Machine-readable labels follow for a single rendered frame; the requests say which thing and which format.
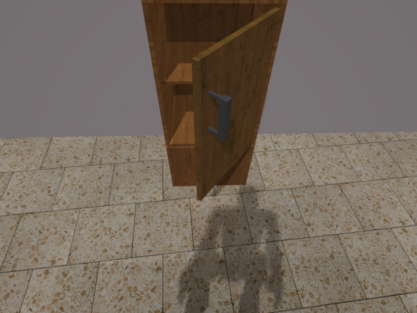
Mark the handle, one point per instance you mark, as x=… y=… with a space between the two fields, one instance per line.
x=224 y=114

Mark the cupboard door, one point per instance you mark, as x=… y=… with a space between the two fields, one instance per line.
x=237 y=67

